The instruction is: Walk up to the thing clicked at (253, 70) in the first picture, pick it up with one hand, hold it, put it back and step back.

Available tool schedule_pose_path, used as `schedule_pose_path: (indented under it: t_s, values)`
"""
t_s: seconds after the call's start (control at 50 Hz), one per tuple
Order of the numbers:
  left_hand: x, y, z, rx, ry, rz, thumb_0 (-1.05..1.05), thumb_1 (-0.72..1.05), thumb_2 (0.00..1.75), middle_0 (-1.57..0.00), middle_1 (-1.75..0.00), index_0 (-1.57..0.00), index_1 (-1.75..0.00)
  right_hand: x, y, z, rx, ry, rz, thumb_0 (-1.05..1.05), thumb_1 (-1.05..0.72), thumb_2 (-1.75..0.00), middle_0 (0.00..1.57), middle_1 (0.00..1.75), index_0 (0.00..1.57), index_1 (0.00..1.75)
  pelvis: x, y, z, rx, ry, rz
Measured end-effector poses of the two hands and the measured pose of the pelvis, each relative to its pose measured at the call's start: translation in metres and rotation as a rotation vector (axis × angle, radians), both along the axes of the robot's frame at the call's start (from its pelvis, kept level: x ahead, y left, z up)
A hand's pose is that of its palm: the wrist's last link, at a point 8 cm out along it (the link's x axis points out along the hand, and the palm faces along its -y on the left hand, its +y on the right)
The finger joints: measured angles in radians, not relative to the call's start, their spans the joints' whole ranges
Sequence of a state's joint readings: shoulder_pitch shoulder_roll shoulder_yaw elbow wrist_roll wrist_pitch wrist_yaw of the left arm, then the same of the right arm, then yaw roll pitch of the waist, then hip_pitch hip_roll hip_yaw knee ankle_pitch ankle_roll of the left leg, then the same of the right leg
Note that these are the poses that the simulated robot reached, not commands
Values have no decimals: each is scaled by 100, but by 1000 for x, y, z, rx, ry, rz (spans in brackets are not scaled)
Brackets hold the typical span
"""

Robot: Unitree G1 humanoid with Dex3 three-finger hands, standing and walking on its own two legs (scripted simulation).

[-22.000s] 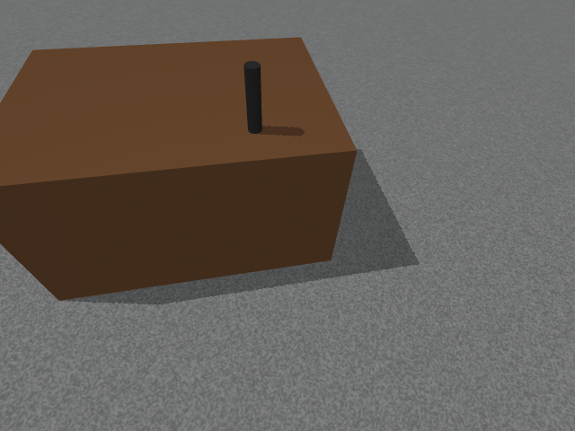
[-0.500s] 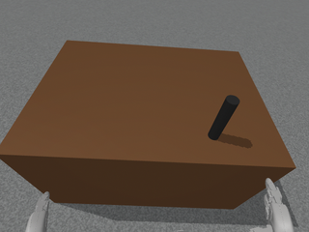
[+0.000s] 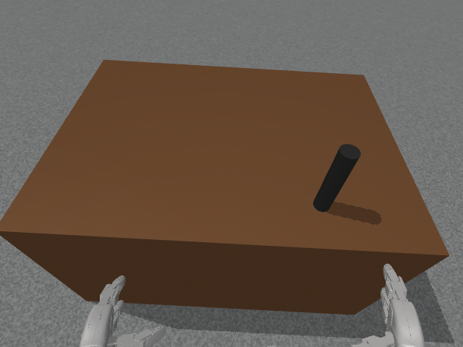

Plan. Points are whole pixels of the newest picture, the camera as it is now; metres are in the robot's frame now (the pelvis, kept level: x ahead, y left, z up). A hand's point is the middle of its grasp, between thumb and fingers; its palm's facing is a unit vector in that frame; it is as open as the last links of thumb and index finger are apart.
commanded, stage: home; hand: right
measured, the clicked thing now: (333, 181) +0.48 -0.25 -0.04
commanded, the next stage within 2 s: none
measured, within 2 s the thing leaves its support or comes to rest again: neither
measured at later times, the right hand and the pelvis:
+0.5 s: hand (332, 327) +0.17 -0.18 -0.08, palm faces +0.09 +0.96 -0.24, open 17.5 cm; pelvis +0.00 +0.00 -0.01, yaw +1 degrees
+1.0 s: hand out of the picture +0.07 -0.26 -0.12, palm faces -0.06 +0.92 -0.39, open 17.5 cm; pelvis +0.00 -0.01 +0.02, yaw +1 degrees
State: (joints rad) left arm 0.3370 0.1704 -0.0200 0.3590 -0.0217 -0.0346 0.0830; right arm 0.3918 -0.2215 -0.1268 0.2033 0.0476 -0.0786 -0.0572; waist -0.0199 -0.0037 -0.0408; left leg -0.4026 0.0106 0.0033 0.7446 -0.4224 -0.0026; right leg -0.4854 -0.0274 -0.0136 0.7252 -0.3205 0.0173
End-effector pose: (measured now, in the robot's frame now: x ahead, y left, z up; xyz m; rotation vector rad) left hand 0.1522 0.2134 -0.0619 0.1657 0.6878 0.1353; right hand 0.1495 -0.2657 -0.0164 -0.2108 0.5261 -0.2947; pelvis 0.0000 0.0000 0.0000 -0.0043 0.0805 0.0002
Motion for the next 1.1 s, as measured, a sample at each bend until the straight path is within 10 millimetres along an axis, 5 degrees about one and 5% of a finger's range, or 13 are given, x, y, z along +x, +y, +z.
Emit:
schedule_pose_path:
  t_s: [0.12, 0.24, 0.56, 0.68, 0.84, 1.1]
  values:
    - [-1, 3, 0, 12, 8, 29, 0, 49, 68, -17, -23, -17, -23, 0, 33, -31, 95, 121, 75, -1, 54, -6, 5, 6, 5, 5, 2, -5, -1, 3, 6, 5]
    - [-3, 13, 4, 52, 17, 42, 1, 74, 81, -19, -27, -18, -27, 5, 45, -43, 118, 153, 112, -1, 54, -6, 6, 6, 6, 5, 2, -4, -4, 6, 8, 8]
    - [-12, 21, -30, 59, 123, 26, 1, 90, 90, -21, -30, -20, -29, 1, 38, -39, 29, 160, 116, -1, 55, -5, 5, 5, 5, 5, 0, -3, -11, 16, 12, 9]
    - [-30, 44, -47, 94, 276, -31, 1, 90, 90, -21, -30, -20, -30, -20, 10, -66, -57, 369, 186, -1, 55, -5, 5, 5, 5, 5, 0, -2, -8, 4, -47, 7]
    - [-68, 74, -43, 123, 417, 32, 1, 90, 90, -21, -30, -20, -30, -58, -28, -71, -82, 548, 104, -1, 54, -5, 5, 5, 6, 5, 3, -3, 6, 2, -89, 7]
    - [-104, 73, -37, 108, 548, 71, 1, 90, 90, -21, -30, -20, -30, -93, -35, -69, -47, 692, 55, 0, 54, -5, 5, 5, 5, 5, -4, -7, 27, 6, -137, 10]
